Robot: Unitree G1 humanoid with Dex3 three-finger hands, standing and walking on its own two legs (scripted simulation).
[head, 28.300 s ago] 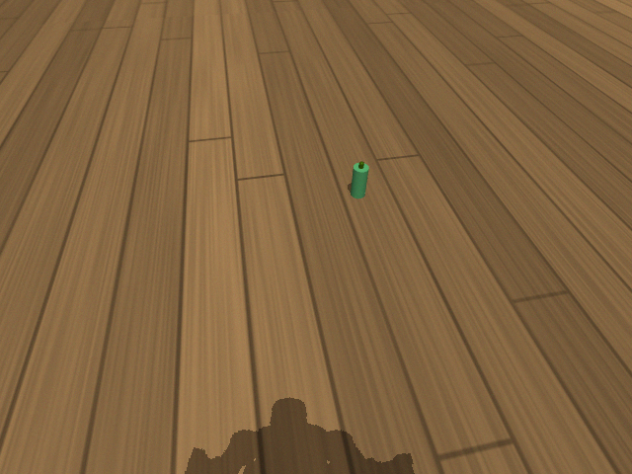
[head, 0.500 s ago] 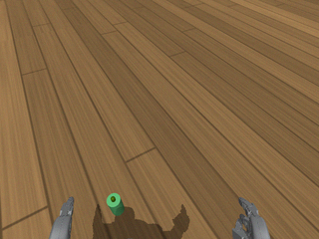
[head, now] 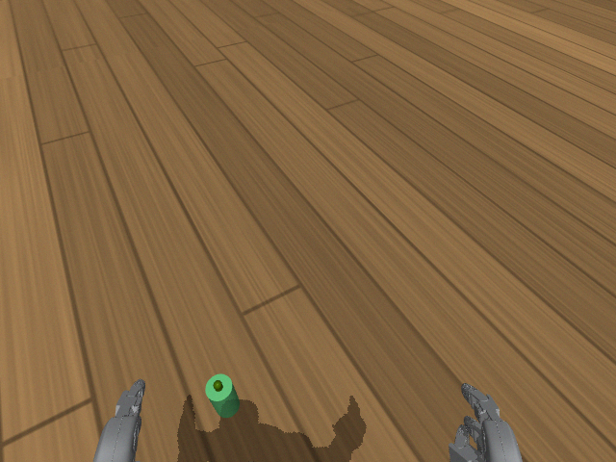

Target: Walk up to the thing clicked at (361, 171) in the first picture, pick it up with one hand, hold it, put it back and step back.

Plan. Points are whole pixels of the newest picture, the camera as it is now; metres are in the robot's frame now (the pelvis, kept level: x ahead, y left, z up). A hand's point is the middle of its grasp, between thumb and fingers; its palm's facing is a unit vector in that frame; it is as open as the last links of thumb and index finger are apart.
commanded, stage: stand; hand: left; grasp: from the side
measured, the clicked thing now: (222, 395) +0.41 +0.24 -0.63
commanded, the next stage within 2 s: none
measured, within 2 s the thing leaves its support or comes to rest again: neither
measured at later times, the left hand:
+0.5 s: hand out of the picture +0.10 +0.24 -0.11, palm faces -0.04 -0.94 -0.35, open 7.8 cm
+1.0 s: hand out of the picture +0.04 +0.26 -0.10, palm faces -0.04 -0.94 -0.35, open 7.4 cm
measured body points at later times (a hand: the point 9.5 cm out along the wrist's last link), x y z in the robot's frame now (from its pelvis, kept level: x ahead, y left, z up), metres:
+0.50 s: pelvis -0.01 +0.01 +0.02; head +0.00 +0.01 +0.47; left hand +0.10 +0.29 -0.08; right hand +0.09 -0.28 -0.09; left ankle +0.02 +0.12 -0.69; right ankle +0.00 -0.13 -0.69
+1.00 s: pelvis -0.02 +0.01 +0.05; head -0.02 +0.01 +0.50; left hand +0.04 +0.30 -0.08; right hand +0.05 -0.27 -0.09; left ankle +0.02 +0.12 -0.69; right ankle +0.00 -0.13 -0.69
